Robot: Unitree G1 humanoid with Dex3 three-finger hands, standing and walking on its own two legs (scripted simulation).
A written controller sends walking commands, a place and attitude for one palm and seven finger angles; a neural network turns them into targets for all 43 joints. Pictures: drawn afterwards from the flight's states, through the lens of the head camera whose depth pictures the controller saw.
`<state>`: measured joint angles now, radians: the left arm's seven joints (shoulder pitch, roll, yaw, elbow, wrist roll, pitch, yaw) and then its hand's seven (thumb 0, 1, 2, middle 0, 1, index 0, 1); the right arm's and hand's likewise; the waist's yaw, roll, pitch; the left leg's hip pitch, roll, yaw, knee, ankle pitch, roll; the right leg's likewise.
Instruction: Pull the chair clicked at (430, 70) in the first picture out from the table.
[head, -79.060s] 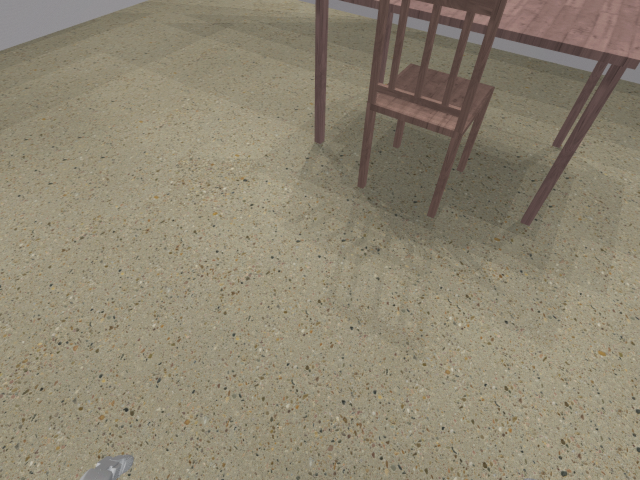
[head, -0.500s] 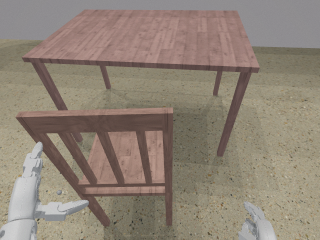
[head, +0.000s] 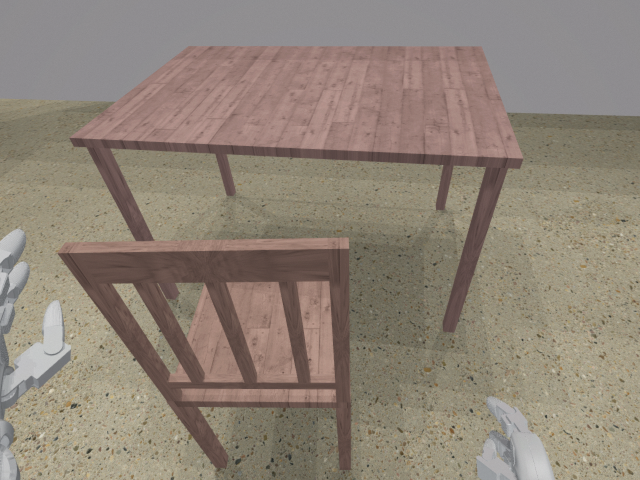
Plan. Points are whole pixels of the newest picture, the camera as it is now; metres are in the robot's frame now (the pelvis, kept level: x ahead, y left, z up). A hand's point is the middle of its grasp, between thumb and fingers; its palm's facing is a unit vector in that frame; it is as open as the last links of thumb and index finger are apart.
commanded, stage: draw the hand back to the body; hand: left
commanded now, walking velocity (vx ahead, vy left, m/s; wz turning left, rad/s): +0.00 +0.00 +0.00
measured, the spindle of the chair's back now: (235, 335) +0.37 +0.20 -0.09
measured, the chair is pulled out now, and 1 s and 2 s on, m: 0.34 0.34 0.34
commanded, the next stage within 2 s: step back with the hand held close in 0.28 s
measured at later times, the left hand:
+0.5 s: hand (55, 358) +0.18 +0.27 +0.17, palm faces +0.47 -0.76 -0.44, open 7.4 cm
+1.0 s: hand out of the picture +0.10 +0.28 +0.16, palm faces +0.45 -0.76 -0.47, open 7.4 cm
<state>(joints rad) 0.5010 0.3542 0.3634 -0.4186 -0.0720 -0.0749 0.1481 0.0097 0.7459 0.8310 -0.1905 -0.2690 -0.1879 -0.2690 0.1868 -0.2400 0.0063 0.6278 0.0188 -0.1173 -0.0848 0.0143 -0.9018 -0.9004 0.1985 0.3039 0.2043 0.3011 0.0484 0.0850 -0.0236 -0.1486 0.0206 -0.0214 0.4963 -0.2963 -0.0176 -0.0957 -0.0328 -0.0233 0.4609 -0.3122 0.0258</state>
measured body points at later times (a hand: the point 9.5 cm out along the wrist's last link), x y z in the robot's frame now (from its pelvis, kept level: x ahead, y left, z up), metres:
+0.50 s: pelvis -0.02 +0.00 +0.00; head -0.03 -0.03 +0.45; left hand +0.14 +0.30 +0.19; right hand +0.17 -0.24 -0.08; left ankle -0.01 +0.13 -0.74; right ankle -0.04 -0.14 -0.74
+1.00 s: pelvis -0.09 +0.01 -0.01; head -0.09 +0.01 +0.44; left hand +0.07 +0.31 +0.19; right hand +0.10 -0.22 -0.08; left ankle -0.02 +0.13 -0.74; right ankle -0.04 -0.14 -0.74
